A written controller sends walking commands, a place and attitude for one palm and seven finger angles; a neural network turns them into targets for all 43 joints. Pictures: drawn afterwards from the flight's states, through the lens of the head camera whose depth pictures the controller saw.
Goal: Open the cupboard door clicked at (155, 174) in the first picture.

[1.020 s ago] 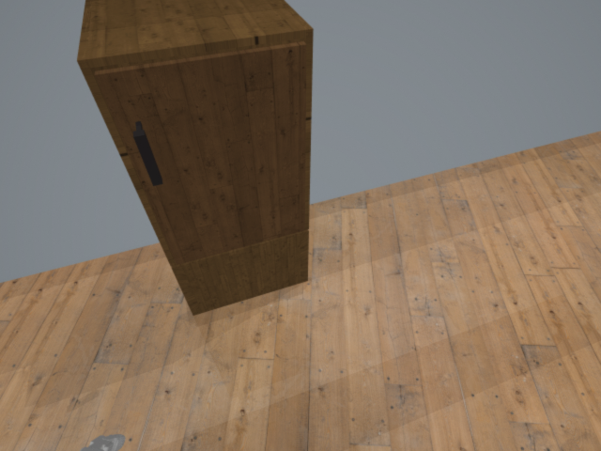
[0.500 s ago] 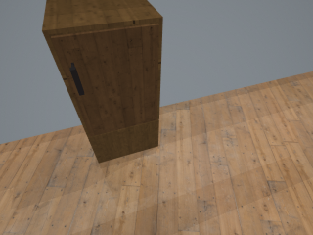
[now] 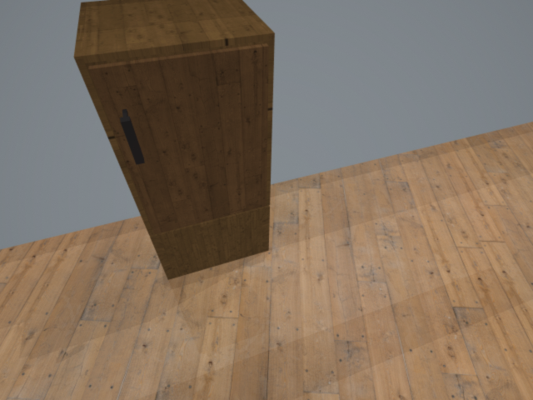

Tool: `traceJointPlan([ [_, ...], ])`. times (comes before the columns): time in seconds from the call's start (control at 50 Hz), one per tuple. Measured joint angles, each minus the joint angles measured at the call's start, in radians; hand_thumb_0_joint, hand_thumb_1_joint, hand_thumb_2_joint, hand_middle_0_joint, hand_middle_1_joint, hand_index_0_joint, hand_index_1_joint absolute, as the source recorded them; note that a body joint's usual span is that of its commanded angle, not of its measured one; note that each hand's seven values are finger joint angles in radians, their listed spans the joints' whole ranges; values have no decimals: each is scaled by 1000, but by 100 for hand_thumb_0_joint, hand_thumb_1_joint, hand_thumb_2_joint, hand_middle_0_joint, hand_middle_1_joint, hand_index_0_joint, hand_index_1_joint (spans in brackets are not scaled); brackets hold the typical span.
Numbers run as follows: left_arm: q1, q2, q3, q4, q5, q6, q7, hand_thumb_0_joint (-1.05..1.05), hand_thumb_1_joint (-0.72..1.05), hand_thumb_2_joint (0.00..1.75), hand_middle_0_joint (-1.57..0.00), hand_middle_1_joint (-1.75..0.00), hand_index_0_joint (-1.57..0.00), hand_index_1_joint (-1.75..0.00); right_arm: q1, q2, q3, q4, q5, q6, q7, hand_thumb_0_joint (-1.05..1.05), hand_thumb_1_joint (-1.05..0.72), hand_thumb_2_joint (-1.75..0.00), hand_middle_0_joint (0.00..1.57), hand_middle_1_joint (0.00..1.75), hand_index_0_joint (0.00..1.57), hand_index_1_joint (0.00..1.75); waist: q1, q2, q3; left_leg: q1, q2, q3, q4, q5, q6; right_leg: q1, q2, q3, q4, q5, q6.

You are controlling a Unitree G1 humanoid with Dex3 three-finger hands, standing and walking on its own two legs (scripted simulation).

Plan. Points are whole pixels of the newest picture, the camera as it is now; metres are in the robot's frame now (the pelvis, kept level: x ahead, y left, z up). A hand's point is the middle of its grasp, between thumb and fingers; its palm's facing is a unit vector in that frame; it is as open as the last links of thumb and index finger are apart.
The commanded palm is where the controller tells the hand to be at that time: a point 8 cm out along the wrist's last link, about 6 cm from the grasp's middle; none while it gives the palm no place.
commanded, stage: look at it before walking up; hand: left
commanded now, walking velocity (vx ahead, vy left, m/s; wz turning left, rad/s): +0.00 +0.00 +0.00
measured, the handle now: (132, 136) +0.70 +0.38 -0.01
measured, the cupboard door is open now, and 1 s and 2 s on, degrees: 0 0 0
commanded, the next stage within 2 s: turn to face it in 0.42 s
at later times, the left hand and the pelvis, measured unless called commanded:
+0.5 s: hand out of the picture +0.07 +0.25 -0.16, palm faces -0.02 -0.94 -0.33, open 7.4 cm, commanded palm none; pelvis +0.00 +0.00 +0.00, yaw +0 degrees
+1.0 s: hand out of the picture +0.00 +0.26 -0.21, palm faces +0.21 -0.95 -0.22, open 7.4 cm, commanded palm none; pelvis -0.02 +0.05 -0.02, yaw +12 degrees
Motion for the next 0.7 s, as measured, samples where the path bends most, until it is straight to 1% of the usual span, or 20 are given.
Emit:
traceJointPlan([
  [0.56,10,6,2,9,1,-2,0,1,90,90,-20,-30,-21,-30,-9,-3,2,1,2,-3,0,1,-90,-90,20,30,20,30,4,-4,3,5,-5,-5,-14,4,5,11,-5,-5,-22,6,5],
  [0.62,5,4,6,0,0,5,6,1,90,90,-20,-30,-21,-30,-7,-1,0,-8,2,2,-1,1,-90,-90,20,30,20,30,0,-5,4,-9,-10,-15,2,0,5,1,-11,-15,-4,-3,7],
  [0.7,1,-18,12,-27,-1,22,19,1,90,90,-20,-30,-21,-30,6,16,-4,-29,0,23,-2,1,-90,-90,20,30,20,30,-3,-2,7,-56,-22,-39,65,-21,6,-33,-22,-39,53,-33,11],
])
